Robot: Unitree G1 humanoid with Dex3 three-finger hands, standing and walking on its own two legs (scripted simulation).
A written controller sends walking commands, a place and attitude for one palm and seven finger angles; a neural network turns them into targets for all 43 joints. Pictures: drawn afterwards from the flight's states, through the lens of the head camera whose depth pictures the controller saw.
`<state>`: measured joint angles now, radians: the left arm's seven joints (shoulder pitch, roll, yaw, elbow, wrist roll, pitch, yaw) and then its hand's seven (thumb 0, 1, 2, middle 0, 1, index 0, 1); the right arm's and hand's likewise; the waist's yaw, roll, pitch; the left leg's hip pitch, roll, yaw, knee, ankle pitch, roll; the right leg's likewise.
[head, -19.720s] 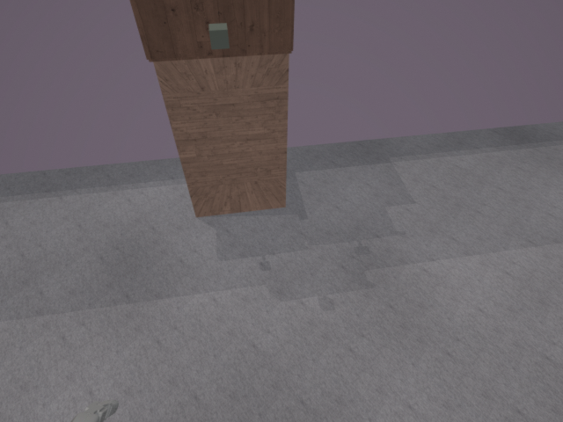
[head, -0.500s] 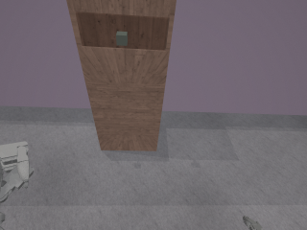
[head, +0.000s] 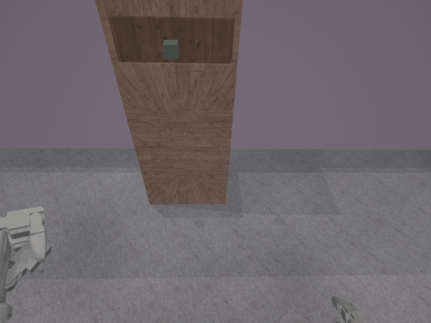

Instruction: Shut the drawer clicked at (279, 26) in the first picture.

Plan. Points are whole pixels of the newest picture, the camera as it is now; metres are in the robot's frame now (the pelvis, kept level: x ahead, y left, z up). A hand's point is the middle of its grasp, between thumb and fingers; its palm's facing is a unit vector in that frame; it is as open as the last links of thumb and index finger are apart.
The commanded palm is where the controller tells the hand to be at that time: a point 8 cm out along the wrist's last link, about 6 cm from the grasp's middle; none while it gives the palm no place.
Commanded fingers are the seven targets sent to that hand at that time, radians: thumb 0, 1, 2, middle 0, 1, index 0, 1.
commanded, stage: stop stepping back and stand still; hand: left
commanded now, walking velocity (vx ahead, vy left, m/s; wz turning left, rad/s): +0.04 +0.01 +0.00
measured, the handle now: (171, 46) +0.87 +0.20 +0.14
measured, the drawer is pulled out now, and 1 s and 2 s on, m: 0.00 0.00 0.00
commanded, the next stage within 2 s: let the arm hang, fingers relaxed in 1.26 s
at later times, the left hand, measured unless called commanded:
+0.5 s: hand (44, 225) +0.21 +0.26 +0.16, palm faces +0.36 -0.81 -0.47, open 3.3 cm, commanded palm +0.15 +0.30 +0.18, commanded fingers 0.00 0.90 0.90 -1.40 -1.60 -1.40 -1.60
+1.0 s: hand (20, 236) +0.19 +0.28 +0.16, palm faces +0.37 -0.82 -0.43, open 3.3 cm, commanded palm +0.13 +0.32 +0.18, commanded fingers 0.00 0.90 0.90 -1.40 -1.60 -1.40 -1.60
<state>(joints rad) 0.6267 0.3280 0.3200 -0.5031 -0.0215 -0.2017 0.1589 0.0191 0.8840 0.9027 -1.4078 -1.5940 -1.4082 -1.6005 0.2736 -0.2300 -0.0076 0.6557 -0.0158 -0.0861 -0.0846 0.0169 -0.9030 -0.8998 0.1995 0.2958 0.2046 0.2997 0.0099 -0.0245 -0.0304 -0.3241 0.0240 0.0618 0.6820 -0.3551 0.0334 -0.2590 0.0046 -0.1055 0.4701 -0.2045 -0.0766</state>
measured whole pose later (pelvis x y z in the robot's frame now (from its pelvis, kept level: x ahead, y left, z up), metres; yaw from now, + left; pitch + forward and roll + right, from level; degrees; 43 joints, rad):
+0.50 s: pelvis +0.02 +0.02 +0.00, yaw +0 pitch -1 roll +0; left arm 0.65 0.37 0.34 -0.56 -0.03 -0.23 0.15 0.02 0.88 0.90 -1.41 -1.59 -1.41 -1.60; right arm 0.20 -0.19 0.01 0.61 0.00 -0.09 -0.06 0.02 -0.90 -0.90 0.20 0.30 0.20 0.30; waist 0.02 0.01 0.05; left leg -0.20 0.01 0.03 0.47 -0.26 0.00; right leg -0.21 0.02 -0.05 0.46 -0.24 -0.04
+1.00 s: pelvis +0.00 +0.04 +0.00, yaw +0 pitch -1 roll -1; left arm 0.63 0.36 0.34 -0.54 -0.03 -0.22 0.15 0.02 0.89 0.90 -1.41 -1.59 -1.41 -1.60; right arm 0.21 -0.20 0.01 0.60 0.00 -0.09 -0.07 0.02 -0.90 -0.90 0.20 0.30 0.20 0.30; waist 0.01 0.00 0.04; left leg -0.21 0.00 0.05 0.44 -0.21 0.03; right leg -0.21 0.01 -0.03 0.40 -0.16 -0.01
